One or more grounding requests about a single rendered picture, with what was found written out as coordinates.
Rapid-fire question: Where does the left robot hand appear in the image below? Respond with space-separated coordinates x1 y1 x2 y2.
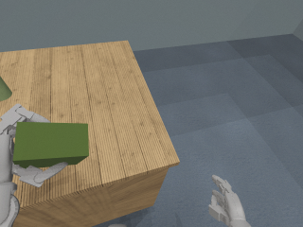
0 103 68 188

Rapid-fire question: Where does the sponge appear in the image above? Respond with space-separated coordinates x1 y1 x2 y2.
12 121 89 169

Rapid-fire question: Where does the table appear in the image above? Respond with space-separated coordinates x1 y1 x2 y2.
0 40 180 227

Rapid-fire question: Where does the right robot hand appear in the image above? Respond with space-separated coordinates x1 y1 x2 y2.
208 174 246 227

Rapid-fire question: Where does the left robot forearm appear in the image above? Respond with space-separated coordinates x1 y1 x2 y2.
0 182 20 227

